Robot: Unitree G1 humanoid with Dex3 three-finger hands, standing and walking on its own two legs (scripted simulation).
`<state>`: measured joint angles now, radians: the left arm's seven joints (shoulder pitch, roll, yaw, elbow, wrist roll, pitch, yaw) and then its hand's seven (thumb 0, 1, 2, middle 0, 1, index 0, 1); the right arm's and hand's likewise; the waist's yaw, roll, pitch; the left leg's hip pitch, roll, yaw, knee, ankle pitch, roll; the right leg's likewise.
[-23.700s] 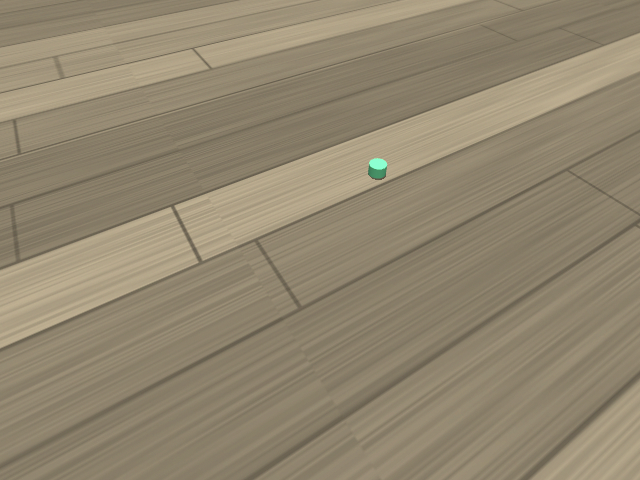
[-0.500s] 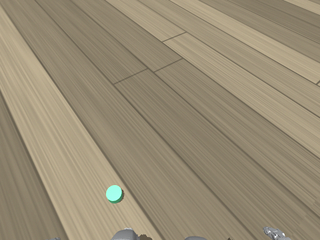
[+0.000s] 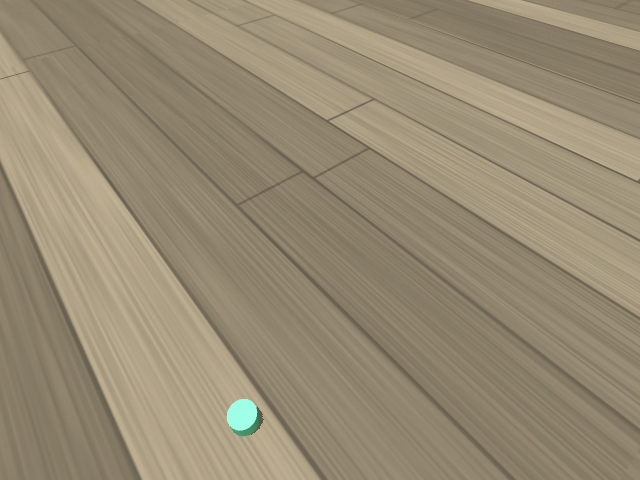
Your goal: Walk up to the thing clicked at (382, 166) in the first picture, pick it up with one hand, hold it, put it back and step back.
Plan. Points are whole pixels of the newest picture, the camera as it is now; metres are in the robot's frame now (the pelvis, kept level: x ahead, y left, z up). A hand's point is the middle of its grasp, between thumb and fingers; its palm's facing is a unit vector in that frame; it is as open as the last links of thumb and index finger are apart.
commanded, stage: walk up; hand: left
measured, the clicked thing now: (243, 417) +0.43 +0.25 -0.74
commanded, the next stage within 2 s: none
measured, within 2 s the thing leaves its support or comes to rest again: neither
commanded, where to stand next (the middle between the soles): +0.10 +0.00 m, yaw -1 degrees
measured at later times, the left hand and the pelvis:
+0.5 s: hand out of the picture +0.09 +0.25 -0.15, palm faces -0.04 -0.93 -0.36, open 7.3 cm; pelvis +0.02 +0.00 +0.01, yaw +0 degrees
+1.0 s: hand out of the picture +0.10 +0.33 -0.17, palm faces -0.03 -0.92 -0.38, open 7.3 cm; pelvis +0.09 +0.04 -0.01, yaw +1 degrees
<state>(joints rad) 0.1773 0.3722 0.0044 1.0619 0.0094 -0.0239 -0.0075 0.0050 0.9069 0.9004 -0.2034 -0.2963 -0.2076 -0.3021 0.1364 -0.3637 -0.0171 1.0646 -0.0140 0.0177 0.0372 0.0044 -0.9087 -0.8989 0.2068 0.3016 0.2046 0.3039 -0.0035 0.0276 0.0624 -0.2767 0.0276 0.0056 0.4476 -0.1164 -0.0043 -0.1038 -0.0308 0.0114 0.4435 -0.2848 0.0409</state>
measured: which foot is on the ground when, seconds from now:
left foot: down 0.00-1.00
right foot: down 0.00-0.92, up 0.94-1.00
